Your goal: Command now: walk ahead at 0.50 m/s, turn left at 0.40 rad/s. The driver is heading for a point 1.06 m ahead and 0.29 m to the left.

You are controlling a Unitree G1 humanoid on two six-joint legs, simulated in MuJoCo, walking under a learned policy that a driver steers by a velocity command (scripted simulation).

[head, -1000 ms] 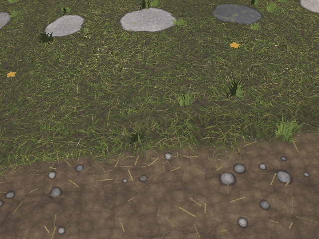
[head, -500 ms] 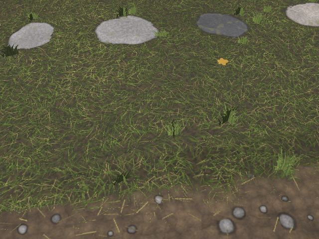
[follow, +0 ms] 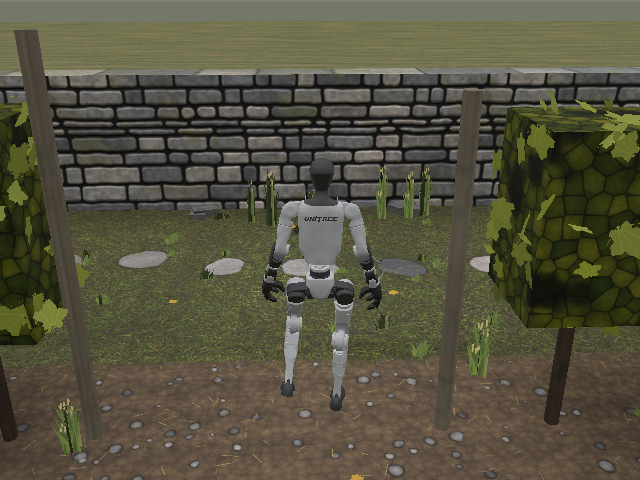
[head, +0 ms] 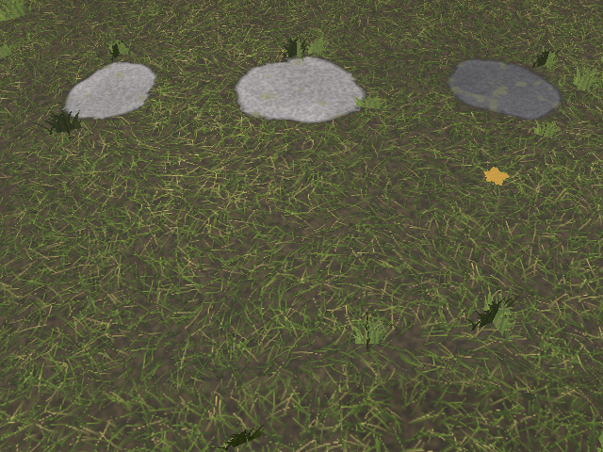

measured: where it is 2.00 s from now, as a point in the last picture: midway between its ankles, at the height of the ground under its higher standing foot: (187, 269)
